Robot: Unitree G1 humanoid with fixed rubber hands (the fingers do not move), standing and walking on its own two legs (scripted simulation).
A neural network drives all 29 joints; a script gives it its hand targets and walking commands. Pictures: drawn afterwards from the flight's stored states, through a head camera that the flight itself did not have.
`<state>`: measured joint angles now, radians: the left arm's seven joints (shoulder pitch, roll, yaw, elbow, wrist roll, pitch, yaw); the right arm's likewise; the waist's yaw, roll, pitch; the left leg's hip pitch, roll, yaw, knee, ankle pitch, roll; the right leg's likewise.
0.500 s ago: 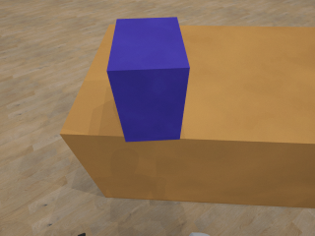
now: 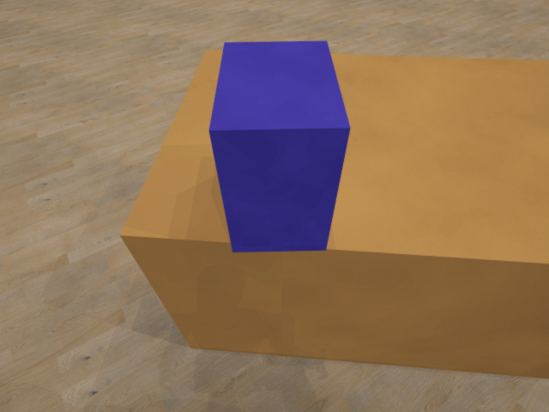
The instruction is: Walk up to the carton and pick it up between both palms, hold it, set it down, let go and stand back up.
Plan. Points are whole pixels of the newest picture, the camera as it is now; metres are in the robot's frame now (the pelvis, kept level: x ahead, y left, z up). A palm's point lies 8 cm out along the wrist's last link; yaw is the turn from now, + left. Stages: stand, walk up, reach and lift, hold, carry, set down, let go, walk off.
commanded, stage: walk up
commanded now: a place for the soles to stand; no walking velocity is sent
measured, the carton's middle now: (277, 151) +0.53 +0.00 +0.07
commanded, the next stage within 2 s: reach and lift in 1.66 s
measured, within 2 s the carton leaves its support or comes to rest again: neither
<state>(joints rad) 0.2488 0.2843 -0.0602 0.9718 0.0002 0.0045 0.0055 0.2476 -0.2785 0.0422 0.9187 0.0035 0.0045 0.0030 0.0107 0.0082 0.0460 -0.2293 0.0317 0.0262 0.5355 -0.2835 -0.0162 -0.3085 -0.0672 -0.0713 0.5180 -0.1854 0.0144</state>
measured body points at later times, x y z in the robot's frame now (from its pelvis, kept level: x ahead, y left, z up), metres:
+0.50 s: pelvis +0.04 +0.00 +0.00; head +0.04 +0.00 +0.45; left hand +0.05 +0.26 -0.14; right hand +0.02 -0.26 -0.14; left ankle +0.00 +0.13 -0.73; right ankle +0.06 -0.13 -0.73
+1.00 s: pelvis +0.06 +0.01 +0.00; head +0.07 +0.01 +0.45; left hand +0.08 +0.27 -0.15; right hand +0.10 -0.25 -0.14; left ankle +0.00 +0.13 -0.73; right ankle +0.06 -0.13 -0.73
